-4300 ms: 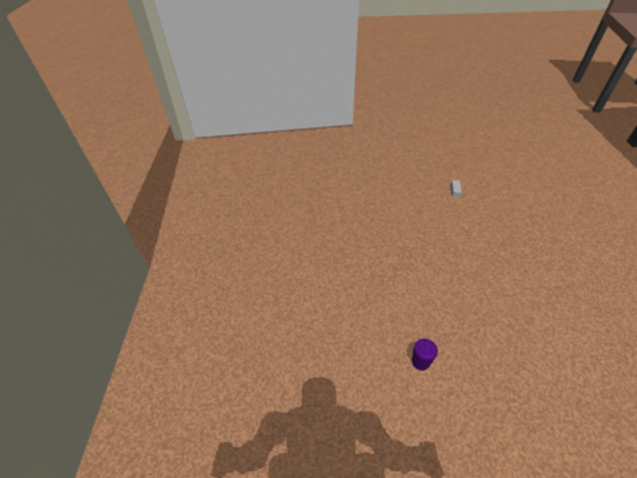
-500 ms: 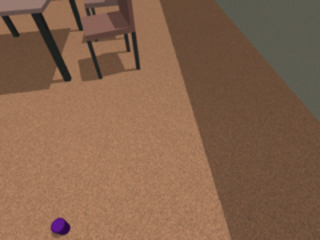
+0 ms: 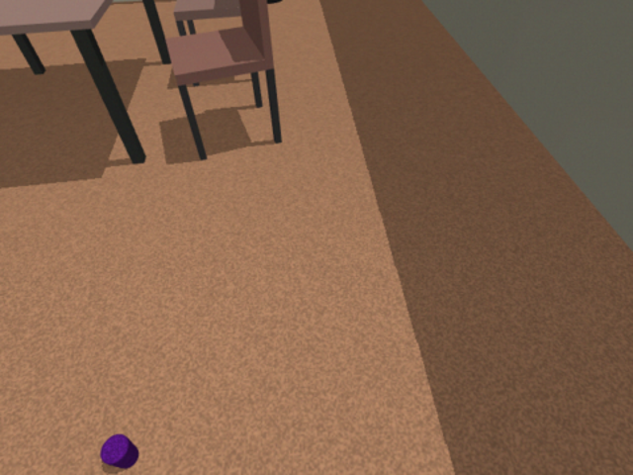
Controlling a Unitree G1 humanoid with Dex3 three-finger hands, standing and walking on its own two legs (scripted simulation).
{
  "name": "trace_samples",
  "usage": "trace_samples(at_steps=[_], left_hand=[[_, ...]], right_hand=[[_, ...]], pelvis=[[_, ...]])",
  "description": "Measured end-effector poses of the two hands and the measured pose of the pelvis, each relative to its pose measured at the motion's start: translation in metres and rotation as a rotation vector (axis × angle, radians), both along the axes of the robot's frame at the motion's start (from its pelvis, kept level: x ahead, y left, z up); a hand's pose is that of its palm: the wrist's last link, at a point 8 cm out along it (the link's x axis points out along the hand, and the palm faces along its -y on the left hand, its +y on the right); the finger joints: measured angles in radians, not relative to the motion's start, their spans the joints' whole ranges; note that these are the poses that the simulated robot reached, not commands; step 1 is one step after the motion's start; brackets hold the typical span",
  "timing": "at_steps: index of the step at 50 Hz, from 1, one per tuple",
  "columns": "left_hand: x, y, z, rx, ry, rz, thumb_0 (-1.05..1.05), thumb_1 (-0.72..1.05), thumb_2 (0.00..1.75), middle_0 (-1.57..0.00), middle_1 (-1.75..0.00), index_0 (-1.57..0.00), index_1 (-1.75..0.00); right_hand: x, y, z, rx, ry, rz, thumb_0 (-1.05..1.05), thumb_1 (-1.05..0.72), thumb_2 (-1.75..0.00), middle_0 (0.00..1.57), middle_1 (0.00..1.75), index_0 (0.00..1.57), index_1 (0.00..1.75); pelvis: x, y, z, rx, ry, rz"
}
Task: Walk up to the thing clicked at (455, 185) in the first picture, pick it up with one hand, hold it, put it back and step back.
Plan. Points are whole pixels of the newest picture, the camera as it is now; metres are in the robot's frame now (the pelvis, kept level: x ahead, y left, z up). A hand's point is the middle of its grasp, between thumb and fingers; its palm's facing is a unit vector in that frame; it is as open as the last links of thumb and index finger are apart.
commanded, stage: stand
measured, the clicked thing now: out of the picture +0.62 +1.50 -0.77
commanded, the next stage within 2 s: none
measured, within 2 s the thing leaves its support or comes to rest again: neither
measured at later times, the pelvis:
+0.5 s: pelvis +0.00 +0.00 +0.00, yaw +1 degrees
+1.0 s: pelvis +0.01 +0.01 +0.00, yaw +2 degrees
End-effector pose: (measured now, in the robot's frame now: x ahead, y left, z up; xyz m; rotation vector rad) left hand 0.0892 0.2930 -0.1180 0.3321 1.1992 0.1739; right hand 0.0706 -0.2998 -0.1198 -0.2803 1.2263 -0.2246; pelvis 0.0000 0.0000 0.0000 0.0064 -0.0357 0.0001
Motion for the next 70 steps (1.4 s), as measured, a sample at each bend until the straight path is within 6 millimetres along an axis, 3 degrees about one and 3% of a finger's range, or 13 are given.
trace_samples(at_steps=[18, 70], left_hand=[[-0.027, 0.007, -0.002, 0.007, 0.054, 0.038, 0.0, 0.91, 0.9, -0.2, -0.3, -0.2, -0.3], [-0.011, 0.015, -0.004, 0.002, 0.036, 0.045, 0.0, 0.91, 0.9, -0.2, -0.3, -0.2, -0.3]], right_hand=[[0.001, 0.003, -0.001, 0.002, 0.023, 0.019, 0.01, -0.91, -0.9, 0.2, 0.3, 0.2, 0.3], [0.027, 0.013, 0.003, -0.009, 0.015, 0.046, 0.01, -0.91, -0.9, 0.2, 0.3, 0.2, 0.3]], pelvis=[[0.002, 0.002, 0.001, -0.002, 0.006, 0.016], [0.018, 0.009, 0.001, -0.005, 0.01, 0.038]])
